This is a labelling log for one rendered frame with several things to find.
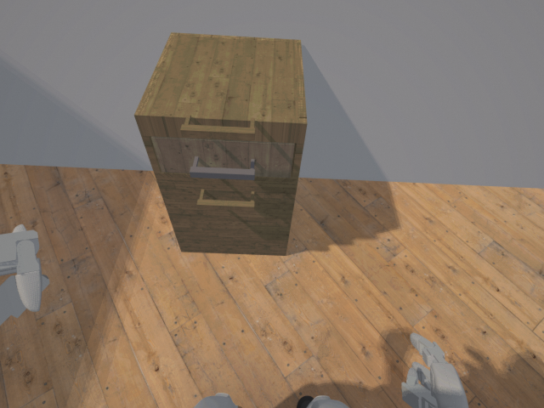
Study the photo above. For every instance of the robot right shin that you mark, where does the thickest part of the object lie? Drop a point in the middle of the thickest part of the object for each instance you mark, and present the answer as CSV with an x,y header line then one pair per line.
x,y
321,397

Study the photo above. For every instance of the handle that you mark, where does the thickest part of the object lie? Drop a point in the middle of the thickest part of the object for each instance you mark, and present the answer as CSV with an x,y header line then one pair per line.
x,y
217,132
221,173
226,205

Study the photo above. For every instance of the right robot hand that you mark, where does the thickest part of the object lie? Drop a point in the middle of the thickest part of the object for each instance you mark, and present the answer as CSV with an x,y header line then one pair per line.
x,y
442,384

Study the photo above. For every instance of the robot shin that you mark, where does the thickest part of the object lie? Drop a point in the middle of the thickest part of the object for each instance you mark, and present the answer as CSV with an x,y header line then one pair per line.
x,y
223,394
321,397

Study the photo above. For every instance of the left robot hand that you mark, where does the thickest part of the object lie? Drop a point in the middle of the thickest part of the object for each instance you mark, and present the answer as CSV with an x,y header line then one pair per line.
x,y
18,254

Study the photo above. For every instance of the drawer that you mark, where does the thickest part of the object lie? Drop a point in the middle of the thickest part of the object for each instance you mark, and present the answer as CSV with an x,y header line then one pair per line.
x,y
177,155

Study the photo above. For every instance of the cabinet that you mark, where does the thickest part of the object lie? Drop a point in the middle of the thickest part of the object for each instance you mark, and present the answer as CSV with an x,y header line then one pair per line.
x,y
227,81

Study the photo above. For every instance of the robot left shin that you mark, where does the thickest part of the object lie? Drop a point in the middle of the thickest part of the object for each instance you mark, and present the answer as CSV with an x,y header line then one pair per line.
x,y
223,394

